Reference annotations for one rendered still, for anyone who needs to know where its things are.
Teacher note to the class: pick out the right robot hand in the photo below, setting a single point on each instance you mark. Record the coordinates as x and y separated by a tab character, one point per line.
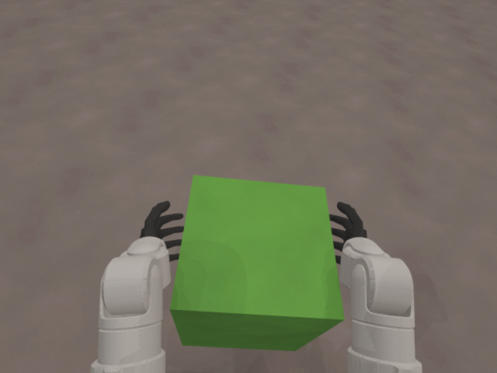
353	226

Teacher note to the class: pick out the left robot forearm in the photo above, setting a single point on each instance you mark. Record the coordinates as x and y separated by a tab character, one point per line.
130	310

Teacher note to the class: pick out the left robot hand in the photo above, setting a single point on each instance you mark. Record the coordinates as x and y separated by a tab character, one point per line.
153	224

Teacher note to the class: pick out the carton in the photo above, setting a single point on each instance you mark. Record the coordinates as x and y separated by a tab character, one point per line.
256	267

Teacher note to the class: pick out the right robot forearm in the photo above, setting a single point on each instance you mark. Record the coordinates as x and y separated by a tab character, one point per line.
382	309

